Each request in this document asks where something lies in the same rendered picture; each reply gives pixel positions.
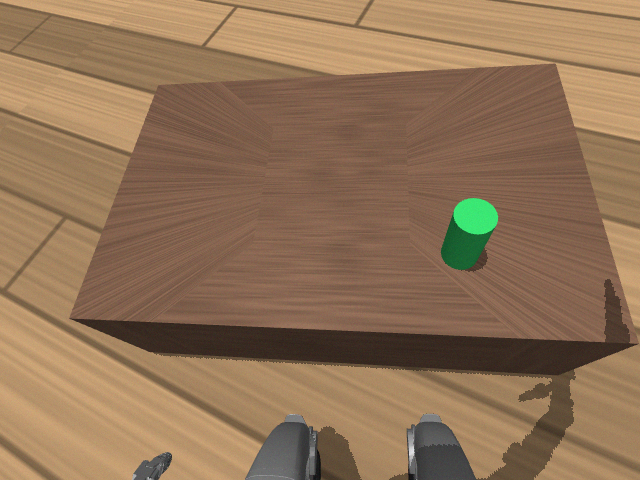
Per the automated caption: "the can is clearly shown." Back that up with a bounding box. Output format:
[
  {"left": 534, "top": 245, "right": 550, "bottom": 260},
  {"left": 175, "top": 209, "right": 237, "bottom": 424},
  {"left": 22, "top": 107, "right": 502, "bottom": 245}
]
[{"left": 441, "top": 198, "right": 498, "bottom": 270}]

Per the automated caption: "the left robot hand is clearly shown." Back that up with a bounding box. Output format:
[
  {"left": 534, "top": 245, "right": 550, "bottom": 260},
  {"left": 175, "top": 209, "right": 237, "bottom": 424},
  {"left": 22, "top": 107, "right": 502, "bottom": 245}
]
[{"left": 132, "top": 452, "right": 172, "bottom": 480}]

